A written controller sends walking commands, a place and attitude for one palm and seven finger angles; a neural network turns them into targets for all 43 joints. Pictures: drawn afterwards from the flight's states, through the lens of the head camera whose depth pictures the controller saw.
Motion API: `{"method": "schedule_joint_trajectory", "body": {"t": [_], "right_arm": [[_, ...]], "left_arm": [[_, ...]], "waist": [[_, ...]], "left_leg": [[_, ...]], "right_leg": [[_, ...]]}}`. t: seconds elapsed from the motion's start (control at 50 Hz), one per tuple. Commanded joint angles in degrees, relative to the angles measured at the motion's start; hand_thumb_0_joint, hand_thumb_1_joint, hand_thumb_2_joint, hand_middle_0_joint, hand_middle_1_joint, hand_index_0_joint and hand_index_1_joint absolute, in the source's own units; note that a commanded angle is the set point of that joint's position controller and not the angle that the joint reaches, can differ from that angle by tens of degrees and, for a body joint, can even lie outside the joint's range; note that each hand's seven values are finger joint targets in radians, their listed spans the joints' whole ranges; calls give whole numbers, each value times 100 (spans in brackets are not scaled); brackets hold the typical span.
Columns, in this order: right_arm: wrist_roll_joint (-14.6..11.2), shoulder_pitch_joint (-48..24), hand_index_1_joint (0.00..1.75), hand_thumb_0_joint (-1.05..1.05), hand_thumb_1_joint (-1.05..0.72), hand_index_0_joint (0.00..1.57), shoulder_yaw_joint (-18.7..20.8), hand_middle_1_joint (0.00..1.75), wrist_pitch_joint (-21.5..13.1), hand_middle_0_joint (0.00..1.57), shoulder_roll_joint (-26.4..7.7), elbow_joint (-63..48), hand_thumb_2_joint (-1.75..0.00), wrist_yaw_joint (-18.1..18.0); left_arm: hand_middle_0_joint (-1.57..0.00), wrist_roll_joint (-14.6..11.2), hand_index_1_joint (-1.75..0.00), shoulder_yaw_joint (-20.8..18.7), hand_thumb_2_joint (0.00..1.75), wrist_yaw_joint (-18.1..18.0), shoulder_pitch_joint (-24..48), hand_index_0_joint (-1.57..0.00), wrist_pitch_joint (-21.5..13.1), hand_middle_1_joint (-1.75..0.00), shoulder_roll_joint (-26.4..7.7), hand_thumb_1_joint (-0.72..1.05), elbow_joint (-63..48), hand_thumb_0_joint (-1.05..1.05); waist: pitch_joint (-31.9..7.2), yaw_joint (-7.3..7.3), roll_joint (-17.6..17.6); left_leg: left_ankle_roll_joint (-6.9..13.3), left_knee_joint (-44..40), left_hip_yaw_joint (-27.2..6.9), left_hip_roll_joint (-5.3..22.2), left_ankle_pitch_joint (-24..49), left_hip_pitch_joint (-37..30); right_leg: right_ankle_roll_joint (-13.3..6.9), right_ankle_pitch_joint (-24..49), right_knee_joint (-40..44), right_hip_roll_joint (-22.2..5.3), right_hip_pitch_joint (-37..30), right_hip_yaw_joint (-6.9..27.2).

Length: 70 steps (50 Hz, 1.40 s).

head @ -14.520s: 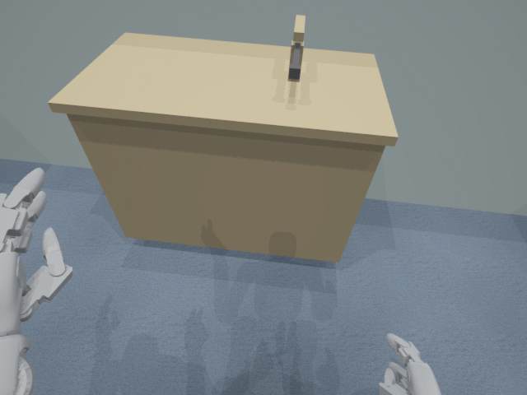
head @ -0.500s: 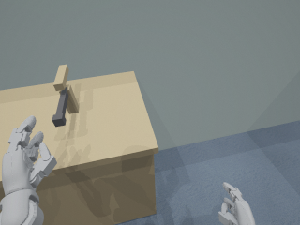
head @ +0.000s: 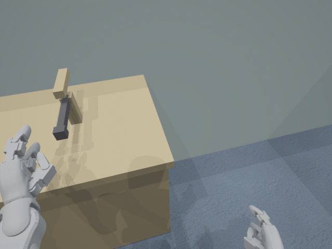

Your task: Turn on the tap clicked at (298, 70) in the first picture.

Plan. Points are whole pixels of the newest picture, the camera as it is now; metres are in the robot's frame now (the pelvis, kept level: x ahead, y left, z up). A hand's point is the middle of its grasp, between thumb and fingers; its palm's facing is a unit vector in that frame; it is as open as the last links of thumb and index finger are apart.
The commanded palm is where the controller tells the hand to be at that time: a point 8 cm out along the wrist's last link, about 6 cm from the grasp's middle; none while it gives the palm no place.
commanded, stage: reach beside the lever's end, fingers flat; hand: left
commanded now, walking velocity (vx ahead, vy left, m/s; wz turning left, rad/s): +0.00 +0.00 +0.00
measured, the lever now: (60, 132) +0.35 +0.33 +0.10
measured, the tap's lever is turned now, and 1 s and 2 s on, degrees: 0 0 0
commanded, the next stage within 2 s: push the lever round in 1.58 s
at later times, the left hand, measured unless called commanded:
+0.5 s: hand (52, 156) +0.26 +0.29 +0.12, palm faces +0.58 -0.81 -0.10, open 7.6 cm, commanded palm +0.21 +0.33 +0.12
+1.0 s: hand (51, 148) +0.29 +0.32 +0.11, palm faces +0.60 -0.79 -0.10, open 7.7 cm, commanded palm +0.25 +0.37 +0.10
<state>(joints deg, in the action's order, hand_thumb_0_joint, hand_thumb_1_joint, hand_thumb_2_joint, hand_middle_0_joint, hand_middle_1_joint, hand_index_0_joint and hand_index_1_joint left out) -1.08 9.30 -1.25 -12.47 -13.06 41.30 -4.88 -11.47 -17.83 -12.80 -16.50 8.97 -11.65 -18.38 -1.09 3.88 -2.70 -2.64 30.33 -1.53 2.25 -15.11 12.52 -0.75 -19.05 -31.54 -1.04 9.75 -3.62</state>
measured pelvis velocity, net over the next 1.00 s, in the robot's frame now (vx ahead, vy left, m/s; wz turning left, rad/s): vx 0.00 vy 0.00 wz -0.01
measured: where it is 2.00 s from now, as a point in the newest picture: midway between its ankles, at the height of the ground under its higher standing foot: outside the picture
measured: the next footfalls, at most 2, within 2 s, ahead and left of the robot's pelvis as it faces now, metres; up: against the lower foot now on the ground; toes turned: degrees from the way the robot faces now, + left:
none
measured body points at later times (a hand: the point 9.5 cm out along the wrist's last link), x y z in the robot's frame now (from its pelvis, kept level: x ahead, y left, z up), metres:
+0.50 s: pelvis +0.01 +0.00 +0.00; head +0.00 -0.01 +0.45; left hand +0.22 +0.33 +0.13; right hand +0.19 -0.23 -0.09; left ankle +0.02 +0.15 -0.73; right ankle -0.02 -0.11 -0.73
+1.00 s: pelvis +0.00 +0.00 +0.00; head +0.01 -0.01 +0.44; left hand +0.26 +0.36 +0.11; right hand +0.16 -0.25 -0.10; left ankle +0.02 +0.15 -0.73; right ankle -0.02 -0.11 -0.73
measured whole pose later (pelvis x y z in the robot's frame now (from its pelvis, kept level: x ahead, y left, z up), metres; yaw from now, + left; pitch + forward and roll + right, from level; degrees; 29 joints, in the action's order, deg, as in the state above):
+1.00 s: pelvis +0.00 +0.00 +0.00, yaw -1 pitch +2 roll +0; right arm -1.7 11.4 0.0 -9.7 -14.1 42.1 -5.2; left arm -11.0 -27.5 -7.5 2.7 -0.4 -18.1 12.6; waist -1.9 1.4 -2.0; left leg -2.5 33.8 -1.2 2.6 -16.4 19.4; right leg -0.7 -19.9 -34.5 -0.8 16.7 -3.1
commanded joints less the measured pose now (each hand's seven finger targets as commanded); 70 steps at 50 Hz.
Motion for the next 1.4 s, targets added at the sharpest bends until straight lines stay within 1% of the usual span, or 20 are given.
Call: {"method": "schedule_joint_trajectory", "body": {"t": [0.0,0.12,0.18,0.22,0.26,0.3,0.4,0.48,0.56,0.66,0.68,0.76,0.78,0.84,0.96,1.08,1.12,1.24,1.3,1.38], "right_arm": [[-6,-861,30,0,-90,20,184,30,-353,20,-565,-953,-90,-77],[-22,-894,30,0,-90,20,194,30,-330,20,-609,-892,-90,-128],[-31,-873,30,0,-90,20,182,30,-310,20,-605,-862,-90,-140],[-32,-857,30,0,-90,20,206,30,-279,20,-637,-841,-90,-150],[-30,-826,30,0,-90,20,204,30,-258,20,-623,-845,-90,-139],[-9,-759,30,0,-90,20,232,30,-266,20,-635,-885,-90,-104],[-29,-668,30,0,-90,20,283,30,-172,20,-666,-915,-90,-56],[-44,-629,30,0,-90,20,284,30,-175,20,-664,-883,-90,-45],[-47,-594,30,0,-90,20,296,30,-152,20,-717,-757,-90,-111],[-61,-568,30,0,-90,20,296,30,-161,20,-743,-695,-90,-173],[-60,-537,30,0,-90,20,290,30,-169,20,-762,-707,-90,-171],[-55,-439,30,0,-90,20,330,30,-145,20,-789,-702,-90,-160],[-62,-417,30,0,-90,20,325,30,-146,20,-788,-733,-90,-142],[-70,-337,30,0,-90,20,345,30,-96,20,-837,-741,-90,-131],[-54,-223,30,0,-90,20,378,30,25,20,-841,-712,-90,-112],[-64,-65,30,0,-90,20,407,30,34,20,-881,-643,-90,-123],[-67,-4,30,0,-90,20,422,30,33,20,-922,-638,-90,-129],[-67,49,30,0,-90,20,451,30,72,20,-933,-706,-90,-96],[-75,81,30,0,-90,20,431,30,129,20,-944,-680,-90,-91],[-46,58,30,0,-90,20,415,30,174,20,-900,-699,-90,-86]], "left_arm": [[-19,31,-27,-528,90,3,996,-19,-533,-27,-1060,90,-1129,0],[-19,29,-26,-564,90,47,1509,-19,-576,-26,-1161,90,-708,0],[-18,62,-25,-550,90,57,1818,-18,-586,-25,-1173,90,-464,0],[-18,59,-24,-689,90,76,1973,-18,-589,-24,-1324,90,-253,0],[-18,106,-24,-706,90,74,2058,-18,-624,-24,-1362,90,-269,0],[-18,82,-23,-740,90,77,1826,-18,-675,-23,-1325,90,-177,0],[-17,13,-22,-1013,90,137,1617,-17,-742,-22,-1470,90,47,0],[-17,33,-21,-868,90,167,1951,-17,-918,-21,-1383,90,11,0],[-17,35,-20,-1117,90,243,2326,-17,-1039,-20,-1733,90,438,0],[-16,67,-19,-1107,90,383,2869,-16,-1185,-19,-1897,90,825,0],[-16,64,-18,-1015,90,400,3067,-16,-1214,-18,-1829,90,895,0],[-16,54,-17,-1231,90,458,2806,-16,-1261,-17,-1995,90,1319,0],[-16,30,-17,-1104,90,469,2918,-16,-1270,-17,-1852,90,1361,0],[-16,-10,-16,-1361,90,473,2931,-16,-1254,-16,-2084,90,1752,0],[-15,86,-15,-1678,90,502,3305,-15,-1476,-15,-2512,90,1878,0],[-15,101,-15,-1476,90,700,3709,-15,-1747,-15,-2430,90,2241,0],[-15,69,-15,-1480,90,763,3764,-15,-1787,-15,-2471,90,2417,0],[-15,41,-15,-1519,90,763,3555,-15,-1844,-15,-2458,90,2492,0],[-15,50,-15,-1680,90,672,3620,-15,-1809,-15,-2600,90,2760,0],[-15,169,-15,-1628,90,627,3980,-15,-1911,-15,-2669,90,2523,0]], "waist": [[-514,-10,-9],[-502,-78,135],[-492,-94,-16],[-637,-103,146],[-744,-60,-107],[-955,-25,-9],[-962,16,78],[-780,-106,-9],[-643,-153,98],[-822,-208,-223],[-907,-257,-145],[-1120,-136,-133],[-1128,-187,-33],[-1022,-158,300],[-1178,-198,-73],[-1173,-335,-336],[-1205,-346,-120],[-1418,-261,-121],[-1195,-291,110],[-1310,-325,-312]], "left_leg": [[293,-310,172,-322,979,-308],[305,-338,148,-338,711,-238],[293,-360,141,-336,666,-243],[306,-324,167,-342,753,-213],[289,-324,173,-338,923,-288],[284,-280,166,-330,1150,-312],[276,-198,207,-307,1465,-194],[274,-163,192,-294,1409,-198],[309,-134,192,-316,1040,-34],[315,-91,187,-335,883,-59],[311,-92,152,-336,869,-59],[312,-35,178,-328,1099,-33],[313,-21,167,-330,1142,-16],[322,-13,155,-321,1069,181],[338,117,216,-319,1213,209],[345,201,186,-314,1031,226],[344,214,140,-306,988,289],[349,233,125,-306,1070,313],[359,212,105,-291,873,520],[358,229,122,-285,944,404]], "right_leg": [[26,1277,605,92,206,24],[34,937,656,111,326,30],[18,880,658,104,354,37],[28,1009,627,108,281,42],[3,1175,575,110,223,32],[5,1475,474,109,109,13],[8,1899,380,105,21,10],[3,1787,362,114,236,-1],[20,1420,434,121,404,49],[2,1236,415,118,488,95],[1,1232,372,112,490,78],[-1,1531,305,125,333,78],[13,1634,273,108,341,72],[38,1606,270,120,364,61],[44,1777,190,121,385,122],[15,1552,125,151,654,141],[21,1517,94,161,677,119],[24,1571,42,159,590,100],[46,1396,71,167,668,94],[21,1414,38,163,673,124]]}}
